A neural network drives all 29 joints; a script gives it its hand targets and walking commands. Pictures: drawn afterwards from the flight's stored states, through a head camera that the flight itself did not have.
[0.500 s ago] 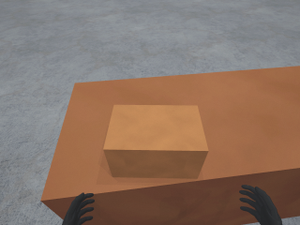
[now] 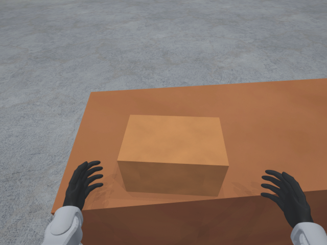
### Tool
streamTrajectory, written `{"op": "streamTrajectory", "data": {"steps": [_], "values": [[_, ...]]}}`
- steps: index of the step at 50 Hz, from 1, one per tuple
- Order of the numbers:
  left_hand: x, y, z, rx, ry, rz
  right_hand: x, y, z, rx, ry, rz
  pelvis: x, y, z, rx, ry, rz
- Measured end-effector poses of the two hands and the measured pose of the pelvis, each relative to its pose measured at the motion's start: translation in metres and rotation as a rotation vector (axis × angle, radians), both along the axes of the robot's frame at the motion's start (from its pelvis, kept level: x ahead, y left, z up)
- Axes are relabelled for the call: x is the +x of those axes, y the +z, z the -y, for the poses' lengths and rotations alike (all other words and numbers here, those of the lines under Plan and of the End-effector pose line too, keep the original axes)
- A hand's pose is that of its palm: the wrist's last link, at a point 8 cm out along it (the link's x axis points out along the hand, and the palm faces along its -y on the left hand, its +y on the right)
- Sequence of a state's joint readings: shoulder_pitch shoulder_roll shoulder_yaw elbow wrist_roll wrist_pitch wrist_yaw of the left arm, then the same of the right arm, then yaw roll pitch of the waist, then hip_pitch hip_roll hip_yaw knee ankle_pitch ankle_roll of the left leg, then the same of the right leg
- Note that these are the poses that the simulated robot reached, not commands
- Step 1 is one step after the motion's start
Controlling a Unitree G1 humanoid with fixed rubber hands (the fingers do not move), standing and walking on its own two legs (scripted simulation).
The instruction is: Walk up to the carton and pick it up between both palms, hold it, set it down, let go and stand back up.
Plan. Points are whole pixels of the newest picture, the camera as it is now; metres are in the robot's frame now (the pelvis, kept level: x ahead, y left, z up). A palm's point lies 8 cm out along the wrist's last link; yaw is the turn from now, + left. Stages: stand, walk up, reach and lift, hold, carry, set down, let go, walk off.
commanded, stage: reach and lift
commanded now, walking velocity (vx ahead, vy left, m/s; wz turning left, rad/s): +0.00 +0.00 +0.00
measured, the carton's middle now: (172, 154) +0.38 +0.02 +0.01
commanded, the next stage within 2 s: none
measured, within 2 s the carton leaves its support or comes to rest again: neither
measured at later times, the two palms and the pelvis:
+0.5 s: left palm (79, 153) +0.30 +0.24 +0.11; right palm (287, 163) +0.31 -0.24 +0.10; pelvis +0.02 +0.00 +0.00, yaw +0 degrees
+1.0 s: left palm (83, 118) +0.37 +0.24 +0.15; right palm (286, 124) +0.38 -0.24 +0.15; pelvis +0.00 -0.01 +0.00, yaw +0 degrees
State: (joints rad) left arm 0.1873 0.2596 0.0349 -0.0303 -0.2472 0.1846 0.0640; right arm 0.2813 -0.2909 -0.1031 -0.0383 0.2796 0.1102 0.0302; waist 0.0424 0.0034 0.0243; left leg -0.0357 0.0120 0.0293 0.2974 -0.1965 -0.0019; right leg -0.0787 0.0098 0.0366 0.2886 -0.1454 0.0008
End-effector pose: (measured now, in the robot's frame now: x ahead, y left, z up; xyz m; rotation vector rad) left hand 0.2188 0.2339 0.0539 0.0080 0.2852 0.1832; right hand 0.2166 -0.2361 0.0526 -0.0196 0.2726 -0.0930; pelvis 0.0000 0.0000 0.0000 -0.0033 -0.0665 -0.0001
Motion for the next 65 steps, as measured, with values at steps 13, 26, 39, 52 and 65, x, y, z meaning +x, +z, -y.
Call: {"op": "streamTrajectory", "data": {"steps": [13,26,39,52,65], "values": [[0.049,0.033,-0.005,0.007,-0.027,0.024,0.054,0.025,-0.004,0.03,0.021,0.034,0.011,0.001,0.001,-0.006,-0.003,-0.041],[0.087,0.053,-0.009,0.013,-0.038,0.029,0.092,0.048,0.0,0.029,0.031,0.061,0.02,0.0,0.0,-0.013,0.001,-0.059],[0.126,0.078,-0.009,-0.007,-0.029,0.031,0.131,0.073,0.004,0.024,0.041,0.05,0.014,0.0,0.003,-0.01,0.0,-0.09],[0.159,0.104,-0.009,-0.016,-0.02,0.018,0.17,0.099,0.003,0.037,0.039,0.034,0.002,-0.002,0.007,-0.006,0.009,-0.127],[0.178,0.102,-0.01,0.011,-0.03,0.012,0.198,0.098,-0.01,0.028,0.033,0.012,-0.002,-0.002,0.009,-0.01,0.032,-0.145]]}}
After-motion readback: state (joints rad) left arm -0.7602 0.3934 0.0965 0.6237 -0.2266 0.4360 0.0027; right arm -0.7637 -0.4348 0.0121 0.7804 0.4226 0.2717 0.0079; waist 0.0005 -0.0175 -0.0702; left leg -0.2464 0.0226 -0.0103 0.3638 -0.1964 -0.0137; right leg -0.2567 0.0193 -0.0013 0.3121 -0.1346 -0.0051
